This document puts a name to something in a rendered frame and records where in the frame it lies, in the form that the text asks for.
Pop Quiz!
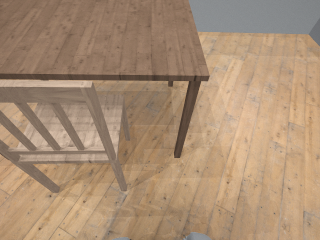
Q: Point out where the chair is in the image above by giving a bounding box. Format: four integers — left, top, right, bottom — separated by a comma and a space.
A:
0, 80, 131, 193

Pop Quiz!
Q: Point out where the table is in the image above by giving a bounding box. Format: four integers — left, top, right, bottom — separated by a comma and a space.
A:
0, 0, 210, 160

